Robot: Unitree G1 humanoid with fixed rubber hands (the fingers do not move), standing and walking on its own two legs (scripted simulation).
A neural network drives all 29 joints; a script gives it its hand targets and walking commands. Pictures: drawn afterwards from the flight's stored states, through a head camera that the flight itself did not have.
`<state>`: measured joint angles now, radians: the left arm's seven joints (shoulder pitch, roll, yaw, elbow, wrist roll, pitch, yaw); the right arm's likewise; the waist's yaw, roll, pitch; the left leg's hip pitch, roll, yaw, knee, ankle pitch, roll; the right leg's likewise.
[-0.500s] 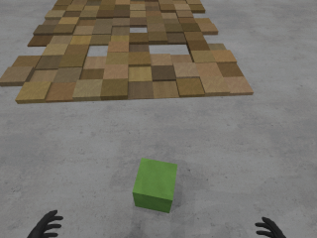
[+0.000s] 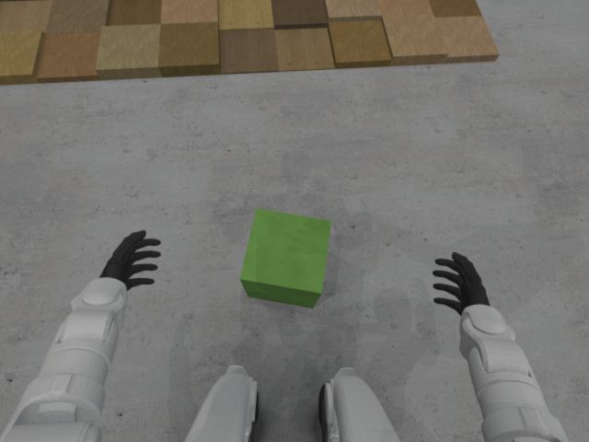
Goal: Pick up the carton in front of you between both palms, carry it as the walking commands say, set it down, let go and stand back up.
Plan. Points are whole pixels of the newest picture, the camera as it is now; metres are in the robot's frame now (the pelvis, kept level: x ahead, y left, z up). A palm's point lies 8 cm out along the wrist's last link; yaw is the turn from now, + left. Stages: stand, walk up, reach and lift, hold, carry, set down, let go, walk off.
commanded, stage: reach and lift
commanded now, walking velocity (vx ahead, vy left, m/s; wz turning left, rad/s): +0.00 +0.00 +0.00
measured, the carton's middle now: (286, 261) +0.49 +0.01 -0.59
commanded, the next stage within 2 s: none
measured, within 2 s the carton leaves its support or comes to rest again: neither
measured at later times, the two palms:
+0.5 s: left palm (180, 185) +0.50 +0.21 -0.14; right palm (404, 220) +0.45 -0.19 -0.14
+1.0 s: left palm (211, 221) +0.51 +0.19 -0.33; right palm (374, 245) +0.46 -0.18 -0.33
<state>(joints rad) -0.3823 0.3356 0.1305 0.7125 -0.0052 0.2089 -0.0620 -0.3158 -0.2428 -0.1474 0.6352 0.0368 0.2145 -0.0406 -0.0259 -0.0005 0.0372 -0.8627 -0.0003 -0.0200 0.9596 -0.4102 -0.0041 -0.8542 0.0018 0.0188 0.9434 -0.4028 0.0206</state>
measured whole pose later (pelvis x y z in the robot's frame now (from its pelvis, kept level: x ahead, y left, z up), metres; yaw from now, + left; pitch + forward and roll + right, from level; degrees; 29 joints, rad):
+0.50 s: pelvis -0.06 +0.01 -0.05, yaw +0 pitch +38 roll -2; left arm -1.38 0.43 0.25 1.08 0.08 0.25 -0.10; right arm -1.20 -0.15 -0.42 0.80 -0.04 0.28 -0.13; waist -0.08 0.00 0.12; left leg -1.45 -0.03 -0.04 1.08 -0.29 0.01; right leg -1.43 -0.01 0.02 1.04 -0.29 0.05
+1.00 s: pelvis -0.04 +0.00 -0.16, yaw -3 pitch +54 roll -3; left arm -1.36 0.37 0.29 1.07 0.09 0.10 -0.02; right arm -1.20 -0.11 -0.44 0.83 -0.05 0.11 -0.13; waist -0.04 -0.01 -0.01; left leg -1.98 -0.04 -0.08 1.54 -0.50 -0.03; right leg -1.96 0.06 0.05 1.50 -0.48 0.06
